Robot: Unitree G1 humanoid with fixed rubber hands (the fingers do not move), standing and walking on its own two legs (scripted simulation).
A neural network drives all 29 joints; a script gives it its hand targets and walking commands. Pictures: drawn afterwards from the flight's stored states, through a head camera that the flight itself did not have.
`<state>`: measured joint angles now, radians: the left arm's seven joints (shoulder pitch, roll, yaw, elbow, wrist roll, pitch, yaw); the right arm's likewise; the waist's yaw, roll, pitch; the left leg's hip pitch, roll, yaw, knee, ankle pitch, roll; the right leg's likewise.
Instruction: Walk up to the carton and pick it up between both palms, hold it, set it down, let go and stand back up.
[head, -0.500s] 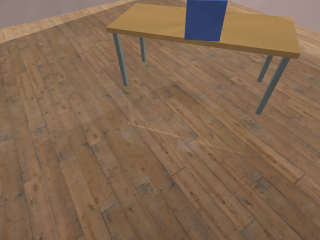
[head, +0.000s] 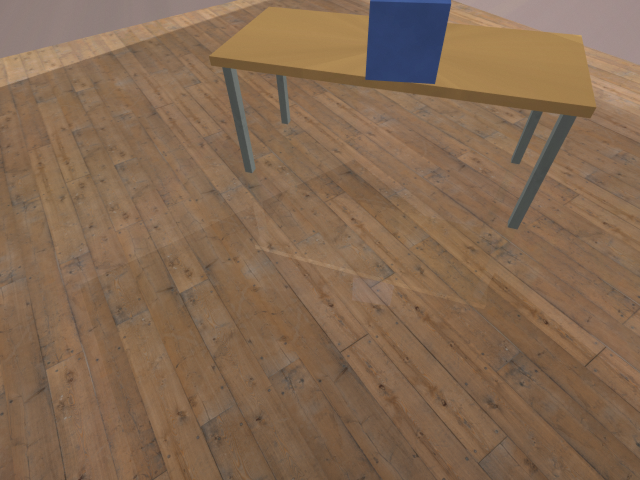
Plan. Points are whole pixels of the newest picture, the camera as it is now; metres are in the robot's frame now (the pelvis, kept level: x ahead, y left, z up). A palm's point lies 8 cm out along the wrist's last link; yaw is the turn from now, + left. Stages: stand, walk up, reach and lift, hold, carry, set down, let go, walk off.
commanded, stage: stand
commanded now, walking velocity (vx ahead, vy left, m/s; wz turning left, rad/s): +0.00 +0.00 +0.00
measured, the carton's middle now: (406, 28) +1.49 -0.25 -0.05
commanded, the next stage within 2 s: walk up in 0.60 s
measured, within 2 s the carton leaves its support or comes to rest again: neither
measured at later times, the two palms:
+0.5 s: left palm out of the picture -0.02 +0.21 -0.14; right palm out of the picture -0.02 -0.21 -0.14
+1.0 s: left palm out of the picture +0.04 +0.23 -0.12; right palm out of the picture -0.05 -0.26 -0.13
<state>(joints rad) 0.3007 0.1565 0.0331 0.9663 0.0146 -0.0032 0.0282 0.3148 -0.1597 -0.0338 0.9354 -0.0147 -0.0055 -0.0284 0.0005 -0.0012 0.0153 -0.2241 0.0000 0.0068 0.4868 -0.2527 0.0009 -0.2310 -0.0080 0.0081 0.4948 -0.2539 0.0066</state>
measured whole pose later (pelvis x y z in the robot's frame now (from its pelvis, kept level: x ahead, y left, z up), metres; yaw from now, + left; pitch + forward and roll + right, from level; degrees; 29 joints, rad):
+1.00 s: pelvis +0.01 -0.02 +0.01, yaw -5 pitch -1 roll +0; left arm 0.36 0.21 0.06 1.02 0.06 -0.01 -0.03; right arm 0.40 -0.20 -0.05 1.08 -0.06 -0.05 -0.04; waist -0.03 0.03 -0.01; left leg -0.11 0.07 0.07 0.37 -0.38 0.03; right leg -0.47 -0.03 -0.01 0.89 -0.42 0.02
